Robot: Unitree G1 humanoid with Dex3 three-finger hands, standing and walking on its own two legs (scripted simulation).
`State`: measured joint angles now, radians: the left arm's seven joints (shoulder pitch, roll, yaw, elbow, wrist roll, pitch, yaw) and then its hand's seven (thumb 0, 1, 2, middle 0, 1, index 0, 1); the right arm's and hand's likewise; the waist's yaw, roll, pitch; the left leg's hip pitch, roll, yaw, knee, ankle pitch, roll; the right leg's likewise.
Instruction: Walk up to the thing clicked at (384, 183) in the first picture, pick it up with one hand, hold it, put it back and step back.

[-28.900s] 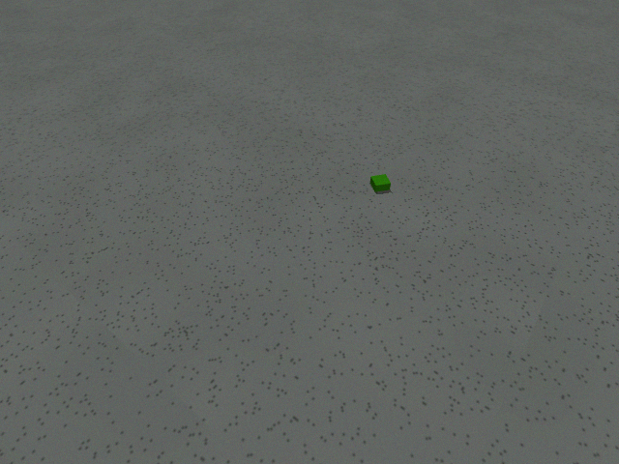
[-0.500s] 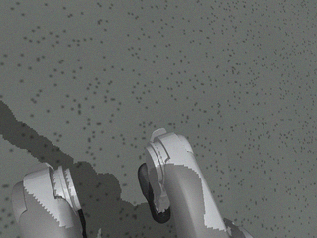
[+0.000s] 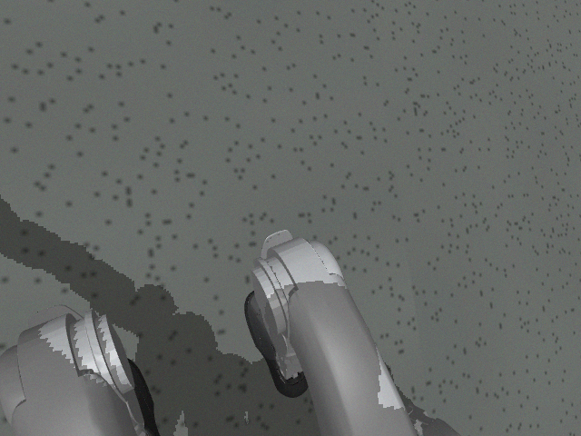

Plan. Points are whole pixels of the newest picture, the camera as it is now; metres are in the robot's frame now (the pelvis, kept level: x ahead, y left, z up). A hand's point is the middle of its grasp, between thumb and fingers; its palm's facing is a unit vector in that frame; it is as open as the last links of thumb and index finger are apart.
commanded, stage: rest palm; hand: left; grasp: from above
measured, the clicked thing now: out of the picture +0.52 +0.36 -0.30
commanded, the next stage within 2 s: none
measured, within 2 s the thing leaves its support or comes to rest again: neither
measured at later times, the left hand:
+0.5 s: hand out of the picture +0.51 +0.34 -0.23, palm faces -0.29 -0.32 -0.90, open 14.2 cm
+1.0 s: hand out of the picture +0.51 +0.35 -0.25, palm faces -0.32 -0.32 -0.89, open 14.0 cm
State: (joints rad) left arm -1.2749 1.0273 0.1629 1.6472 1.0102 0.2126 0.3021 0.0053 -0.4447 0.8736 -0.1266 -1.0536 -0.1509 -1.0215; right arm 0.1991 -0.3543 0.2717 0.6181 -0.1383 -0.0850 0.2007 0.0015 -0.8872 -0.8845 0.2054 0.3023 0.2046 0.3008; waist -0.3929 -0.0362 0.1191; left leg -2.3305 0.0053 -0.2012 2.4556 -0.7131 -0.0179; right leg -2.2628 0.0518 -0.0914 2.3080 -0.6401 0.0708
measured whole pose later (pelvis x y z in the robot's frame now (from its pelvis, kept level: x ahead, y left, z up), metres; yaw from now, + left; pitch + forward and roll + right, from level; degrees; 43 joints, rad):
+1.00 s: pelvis +0.00 +0.01 +0.00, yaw -4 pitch +31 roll -17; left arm -1.35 1.17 0.17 1.77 1.04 0.12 0.52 0.00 -0.49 0.92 -0.11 -1.03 -0.11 -1.01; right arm 0.15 -0.35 0.40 0.62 -0.20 -0.20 0.22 0.00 -0.90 -0.89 0.20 0.30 0.20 0.30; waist -0.47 -0.15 0.22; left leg -2.34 0.01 -0.26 2.51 -0.74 0.01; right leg -2.23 0.06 -0.15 2.29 -0.65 0.08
